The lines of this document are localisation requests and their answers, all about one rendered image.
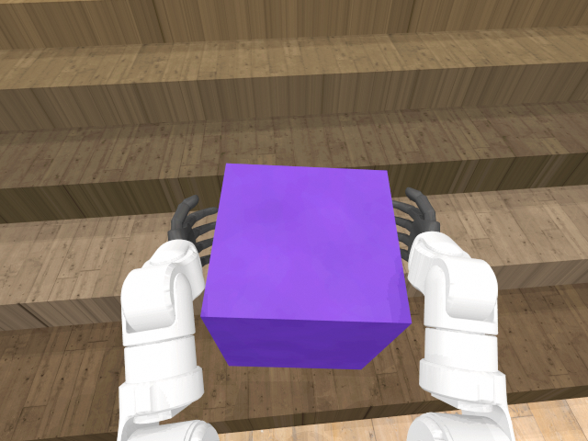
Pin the carton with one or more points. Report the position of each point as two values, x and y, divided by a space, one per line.
305 268

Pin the robot right hand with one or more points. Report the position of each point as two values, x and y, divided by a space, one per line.
423 219

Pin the right robot forearm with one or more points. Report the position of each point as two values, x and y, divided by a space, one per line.
460 364

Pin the left robot forearm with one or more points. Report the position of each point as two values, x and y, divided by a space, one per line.
162 376

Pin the robot right upper arm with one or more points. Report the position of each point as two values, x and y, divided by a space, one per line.
455 427

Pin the robot left upper arm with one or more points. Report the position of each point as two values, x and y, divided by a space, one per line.
194 430

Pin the robot left hand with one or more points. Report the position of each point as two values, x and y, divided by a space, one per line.
181 225

